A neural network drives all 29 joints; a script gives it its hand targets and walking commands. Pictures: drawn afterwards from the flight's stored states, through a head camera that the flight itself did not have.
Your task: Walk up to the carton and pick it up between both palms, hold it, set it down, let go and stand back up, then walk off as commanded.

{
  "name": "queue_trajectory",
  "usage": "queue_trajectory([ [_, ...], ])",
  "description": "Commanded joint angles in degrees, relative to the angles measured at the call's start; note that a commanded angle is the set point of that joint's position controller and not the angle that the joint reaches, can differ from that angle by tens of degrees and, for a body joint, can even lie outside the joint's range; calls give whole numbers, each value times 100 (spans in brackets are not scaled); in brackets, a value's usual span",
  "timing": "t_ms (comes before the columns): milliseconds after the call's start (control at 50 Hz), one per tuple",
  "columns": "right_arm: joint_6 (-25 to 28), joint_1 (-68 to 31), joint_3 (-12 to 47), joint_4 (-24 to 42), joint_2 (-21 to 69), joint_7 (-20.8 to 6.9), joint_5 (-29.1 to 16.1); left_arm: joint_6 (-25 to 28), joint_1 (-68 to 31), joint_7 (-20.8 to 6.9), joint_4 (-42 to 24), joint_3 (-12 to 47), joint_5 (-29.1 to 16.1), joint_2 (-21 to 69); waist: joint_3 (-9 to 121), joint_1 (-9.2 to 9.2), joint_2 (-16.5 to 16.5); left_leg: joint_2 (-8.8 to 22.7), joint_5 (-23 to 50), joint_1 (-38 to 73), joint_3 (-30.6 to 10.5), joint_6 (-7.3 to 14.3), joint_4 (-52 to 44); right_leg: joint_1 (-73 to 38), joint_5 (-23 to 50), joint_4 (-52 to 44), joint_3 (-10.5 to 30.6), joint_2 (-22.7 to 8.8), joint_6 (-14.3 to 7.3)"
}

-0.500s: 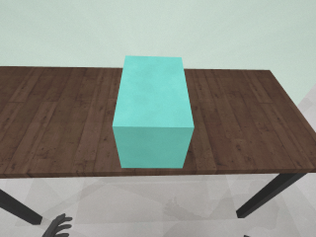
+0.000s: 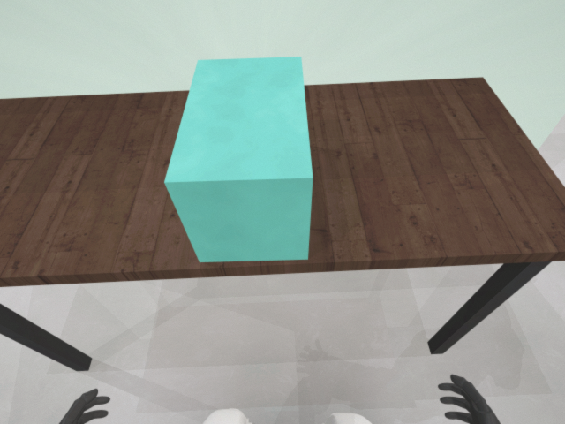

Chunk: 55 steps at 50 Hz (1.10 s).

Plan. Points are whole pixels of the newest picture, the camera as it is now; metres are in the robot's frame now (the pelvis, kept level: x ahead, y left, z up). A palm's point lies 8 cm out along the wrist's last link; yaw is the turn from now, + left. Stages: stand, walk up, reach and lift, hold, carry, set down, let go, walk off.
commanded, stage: walk off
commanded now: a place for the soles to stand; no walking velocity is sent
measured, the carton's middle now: (251, 157) +0.52 +0.06 +0.07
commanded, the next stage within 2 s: none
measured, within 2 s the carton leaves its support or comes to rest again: neither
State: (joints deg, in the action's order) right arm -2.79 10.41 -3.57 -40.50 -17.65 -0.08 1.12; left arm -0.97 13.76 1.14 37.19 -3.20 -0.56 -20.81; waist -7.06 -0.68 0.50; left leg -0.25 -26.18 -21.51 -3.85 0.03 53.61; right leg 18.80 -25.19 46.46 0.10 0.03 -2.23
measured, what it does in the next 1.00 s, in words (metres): walks backwards: left foot, then right foot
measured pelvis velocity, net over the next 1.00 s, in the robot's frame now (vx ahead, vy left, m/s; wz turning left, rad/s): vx -0.26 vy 0.01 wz -0.02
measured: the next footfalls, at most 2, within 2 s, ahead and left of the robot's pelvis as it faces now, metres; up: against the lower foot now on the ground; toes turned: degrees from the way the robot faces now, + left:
left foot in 0.34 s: +0.00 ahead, +0.15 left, +0.00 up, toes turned -8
right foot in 0.72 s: -0.15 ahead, -0.08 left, +0.00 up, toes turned +2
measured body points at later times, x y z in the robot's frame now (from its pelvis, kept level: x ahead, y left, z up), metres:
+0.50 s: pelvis -0.12 +0.04 -0.02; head -0.09 +0.07 +0.43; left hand +0.00 +0.35 -0.13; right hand -0.01 -0.26 -0.11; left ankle -0.04 +0.15 -0.71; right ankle -0.10 -0.07 -0.64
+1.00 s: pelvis -0.26 +0.01 +0.00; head -0.20 -0.02 +0.44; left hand -0.14 +0.33 -0.08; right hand -0.17 -0.28 -0.14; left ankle -0.24 +0.17 -0.63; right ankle -0.19 -0.08 -0.71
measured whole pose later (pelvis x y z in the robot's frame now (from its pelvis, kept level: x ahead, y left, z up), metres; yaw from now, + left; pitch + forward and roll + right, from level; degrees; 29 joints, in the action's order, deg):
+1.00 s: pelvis -0.26 +0.01 +0.00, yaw -1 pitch -3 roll +1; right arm -3.0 11.1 -3.5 -45.3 -19.5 0.9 1.1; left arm -1.5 13.7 1.0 37.3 -4.4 -0.6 -22.0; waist -11.6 -0.4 3.4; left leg -7.8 -23.5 -30.4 -12.1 -0.1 72.5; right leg 23.8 -18.3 45.5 1.3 2.8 -2.8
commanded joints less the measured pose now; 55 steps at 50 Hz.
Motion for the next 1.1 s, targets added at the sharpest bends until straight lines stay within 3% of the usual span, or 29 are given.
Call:
queue_trajectory([
  [0, 46, 216, -396, 322, -1555, 123, -62, 176, -126, 106, -153, -552, 320, -1700, 12, 20, -943, -641, -330, -818, -880, 355, 1852, 211, 3198, -2368, 2229, -1630, -786],
  [60, 16, 347, -427, 251, -1621, 135, -79, 212, -136, 140, -223, -589, 316, -1562, 209, 0, -823, -810, -172, -952, -651, 107, 2245, -220, 3737, -2129, 2090, -1598, -750],
  [160, 75, 176, -382, 276, -1568, 97, -132, 208, 253, 203, -179, -555, 273, -1624, 626, -215, -729, -373, -231, -1567, -557, 105, 925, -1964, 4899, -1514, 1884, -1818, -1015],
  [220, 176, 45, -338, 355, -1409, 108, -91, 158, 319, 152, -252, -546, 270, -1516, 785, -322, -1359, -277, -380, -1371, -221, 162, -199, -1944, 5030, -1217, 1718, -1778, -1147],
  [260, 201, 602, -411, 226, -1445, 83, -66, 101, -142, 154, -301, -604, 220, -1713, 1060, 4, -1275, -53, -294, -509, -471, 167, -472, -1021, 4150, -1039, 1951, -2082, -1269],
  [300, 228, 1075, -465, -109, -1473, 56, -14, 25, -701, 110, -390, -572, 132, -1640, 830, 348, -1084, -94, 273, 1239, -438, 354, -1271, 935, 2903, -621, 1546, -1626, -832],
  [320, 222, 1383, -485, -241, -1579, 41, 35, -25, -899, 88, -381, -492, 138, -1492, 642, 592, -526, -18, 275, 1773, -981, 587, -1877, 1980, 1206, 145, 1043, -922, -437],
  [340, 230, 1151, -491, 17, -1937, 56, 161, -20, -423, 65, -282, -438, 89, -1072, 634, 517, 1218, 982, 1043, 1463, -2369, 1013, -2781, 2461, -896, 1683, 574, 249, -30],
  [360, 177, 680, -614, 190, -2514, 57, 75, -95, -455, 169, -309, -567, 100, -1314, 289, 596, 1475, 2039, 461, -425, -3834, 1691, -3826, 1756, -1469, 3027, 674, 699, 170],
  [380, 156, 194, -575, 401, -2617, 91, 73, -139, -398, 190, -327, -623, 170, -1613, -80, 424, 1219, 1891, -509, -1442, -4122, 1662, -4128, 1318, -1255, 3456, 1300, 741, 164],
  [440, 183, -639, -429, 432, -2146, 145, 78, -146, 117, 79, 130, -627, 134, -1566, -593, 14, 1011, 1111, -1739, -1593, -2795, 1227, -3832, 1397, -310, 3549, 1075, 661, 223],
  [460, 207, -573, -422, 463, -2044, 143, 103, -123, 292, 54, 90, -633, 197, -1530, -374, -52, 1106, 1169, -1208, -1465, -2621, 1411, -3545, 1150, -435, 3593, 918, 616, 173],
  [500, 239, -122, -418, 549, -1964, 133, 30, -93, 163, 50, 90, -593, 176, -1569, 92, 188, 1209, 1223, -61, -458, -2760, 1424, -3136, 1433, -518, 3512, 1031, 529, 184],
  [560, 211, 134, -487, 534, -2073, 171, 125, -89, 240, 13, -65, -579, 198, -1527, 659, 231, 1165, 1277, 106, 325, -2770, 1627, -2867, 1363, -894, 2702, 722, 304, 163],
  [580, 218, 158, -493, 533, -2002, 179, 98, -109, 191, 6, 16, -569, 213, -1418, 490, 178, 977, 1258, 415, 197, -2796, 1563, -2921, 1230, -942, 2445, 708, 302, 173],
  [620, 139, 63, -505, 495, -2103, 146, 100, -94, 239, 12, -17, -594, 187, -1457, 522, 146, 1583, 1257, 570, 140, -2390, 1441, -2940, 802, -1386, 1498, 463, 203, 152],
  [660, 99, -159, -509, 608, -2179, 122, 100, -70, 687, -43, 179, -596, 230, -1552, 815, -98, 1298, 1146, -5, -617, -2193, 1107, -2859, -321, -1395, -84, 200, 66, -46],
  [680, 59, -359, -549, 705, -2144, 132, 171, -32, 1128, -69, 243, -620, 259, -1507, 788, -425, 1204, 1028, -213, -1469, -1878, 789, -2499, -1244, -1255, -779, 385, 72, -250],
  [700, 43, -224, -442, 572, -1802, 146, 108, -17, 1260, -39, 352, -676, 299, -1695, 477, -459, -19, 40, -697, -1945, -1208, 388, -795, -778, -1912, -2103, 1696, -514, -410],
  [720, 91, -454, -490, 500, -1628, 217, -25, 18, 535, -5, 223, -703, 306, -2008, -198, -437, -1292, -1114, -551, -2412, -783, 109, 845, 502, -1134, -3053, 3682, -2019, -764],
  [740, 120, -570, -584, 456, -1812, 285, -51, 2, 37, 31, -81, -695, 310, -2165, -572, -388, -543, -823, -803, -1673, -1256, 153, 1571, 1645, -682, -3476, 4218, -2517, -1129],
  [760, 92, -339, -584, 203, -1777, 270, -97, 70, -429, 86, -141, -643, 303, -1972, -870, -68, -456, -885, -189, -1663, -1516, 214, 1853, 1671, -779, -3200, 3410, -1788, -462],
  [800, 71, 246, -513, 43, -1839, 195, -158, 138, -815, 105, -151, -560, 309, -1787, -664, 237, -455, -844, 308, -1814, -1355, 228, 1887, 877, -326, -2700, 2741, -1504, -255],
  [840, 127, 522, -468, 11, -1885, 174, -140, 126, -624, 95, -312, -623, 294, -1702, 100, 88, -761, -862, 257, -1789, -1169, 53, 2307, -23, 535, -2268, 2570, -1366, -396],
  [860, 133, 523, -445, 49, -1865, 191, -88, 118, -468, 93, -370, -649, 278, -1548, 284, 19, -868, -788, 118, -1719, -967, -5, 2451, -340, 1045, -2105, 2542, -1492, -805],
  [880, 142, 542, -403, 22, -1915, 192, -115, 154, -259, 92, -314, -635, 246, -1633, 532, -39, -758, -817, 21, -1956, -1056, -14, 2261, -898, 1394, -1989, 2684, -1487, -553],
  [940, 181, 406, -385, 75, -1768, 179, -114, 175, -101, 95, -334, -605, 254, -1558, 861, -182, -768, -659, -417, -1611, -674, -24, 1983, -1466, 3197, -1410, 2227, -1530, -1229],
  [1020, 162, 159, -340, 107, -1734, 171, -154, 74, 142, 92, -248, -544, 278, -1568, 624, -368, -1186, -448, -758, -1232, -390, 45, 1077, -1070, 3292, -1567, 2211, -1642, -1313],
  [1080, 178, 593, -377, -73, -1760, 123, -83, 12, -72, 47, -230, -590, 281, -1690, 747, -229, -1367, -290, -804, -649, -102, 137, 316, -580, 2271, -1664, 2068, -1653, -1259],
])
